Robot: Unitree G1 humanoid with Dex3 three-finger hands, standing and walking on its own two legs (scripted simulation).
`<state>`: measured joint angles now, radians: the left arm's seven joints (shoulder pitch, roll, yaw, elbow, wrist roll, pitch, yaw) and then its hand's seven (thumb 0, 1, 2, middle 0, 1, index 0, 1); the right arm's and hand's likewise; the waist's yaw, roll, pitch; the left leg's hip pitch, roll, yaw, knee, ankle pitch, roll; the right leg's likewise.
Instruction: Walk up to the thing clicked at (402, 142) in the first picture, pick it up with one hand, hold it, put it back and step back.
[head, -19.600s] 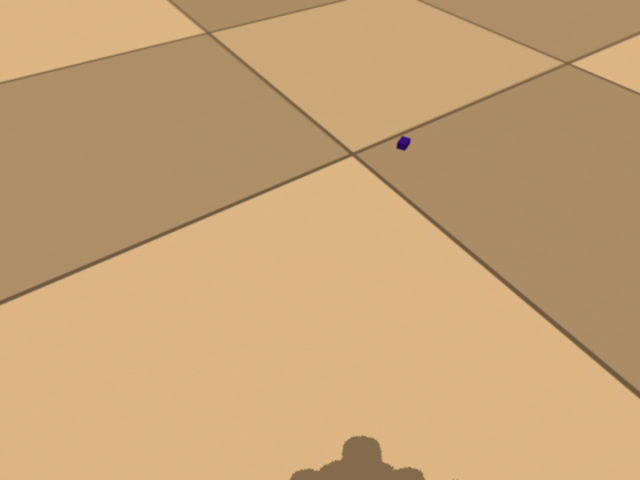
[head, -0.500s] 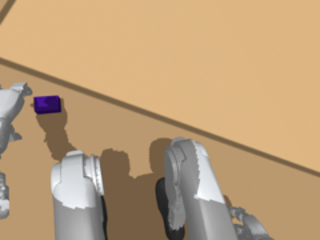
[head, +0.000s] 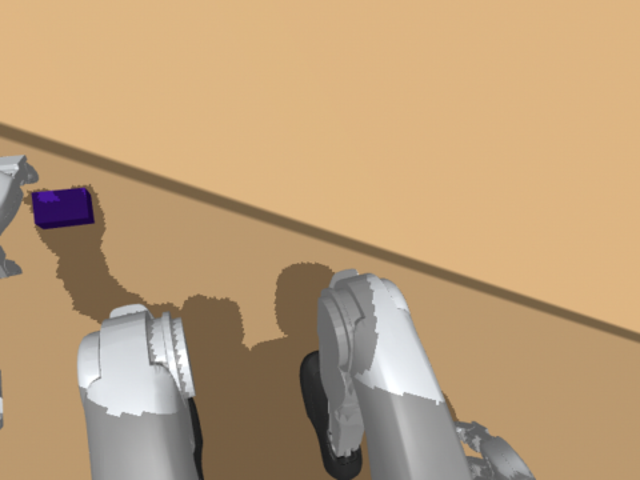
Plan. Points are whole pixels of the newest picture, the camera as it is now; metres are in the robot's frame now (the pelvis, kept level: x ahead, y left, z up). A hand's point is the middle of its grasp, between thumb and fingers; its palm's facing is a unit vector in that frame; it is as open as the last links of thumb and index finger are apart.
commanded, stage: rise first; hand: left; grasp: from above
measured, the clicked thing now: (64, 208) +0.48 +0.28 -0.30
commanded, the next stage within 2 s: approach in 1.62 s
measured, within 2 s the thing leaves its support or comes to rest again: neither
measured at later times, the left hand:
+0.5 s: hand (3, 223) +0.44 +0.32 -0.20, palm faces -0.47 -0.08 -0.88, open 12.6 cm
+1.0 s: hand out of the picture +0.44 +0.32 -0.19, palm faces -0.46 -0.07 -0.89, open 12.8 cm
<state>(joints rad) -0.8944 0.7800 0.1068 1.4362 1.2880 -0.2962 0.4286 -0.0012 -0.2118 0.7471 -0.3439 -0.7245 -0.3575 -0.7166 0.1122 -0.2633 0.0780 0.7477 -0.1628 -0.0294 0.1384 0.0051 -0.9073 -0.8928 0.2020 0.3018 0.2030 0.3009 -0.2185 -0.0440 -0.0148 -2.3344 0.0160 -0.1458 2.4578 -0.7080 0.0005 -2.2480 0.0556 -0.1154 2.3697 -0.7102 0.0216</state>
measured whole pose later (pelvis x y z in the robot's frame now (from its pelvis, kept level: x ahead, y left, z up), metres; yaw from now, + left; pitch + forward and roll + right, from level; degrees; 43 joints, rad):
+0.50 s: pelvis +0.00 +0.00 -0.01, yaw -1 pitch +32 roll -9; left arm -0.95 0.84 0.11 1.51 1.30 -0.29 0.44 0.00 -0.26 0.79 -0.31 -0.77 -0.31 -0.77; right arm 0.12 -0.27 0.13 0.73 -0.18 -0.05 0.14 0.00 -0.91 -0.89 0.20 0.30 0.20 0.30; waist -0.26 -0.05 0.02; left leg -2.35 0.02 -0.16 2.48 -0.70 0.00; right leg -2.26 0.06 -0.13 2.38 -0.69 0.03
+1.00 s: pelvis +0.00 +0.00 +0.00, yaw -1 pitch +32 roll -11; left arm -0.95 0.85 0.09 1.47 1.30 -0.29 0.42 0.00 -0.29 0.81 -0.28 -0.82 -0.29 -0.81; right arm 0.12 -0.27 0.13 0.72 -0.17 -0.05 0.15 0.00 -0.91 -0.89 0.20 0.30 0.20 0.30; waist -0.26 -0.05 0.00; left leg -2.35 0.01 -0.17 2.48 -0.71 0.01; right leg -2.25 0.06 -0.13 2.37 -0.71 0.03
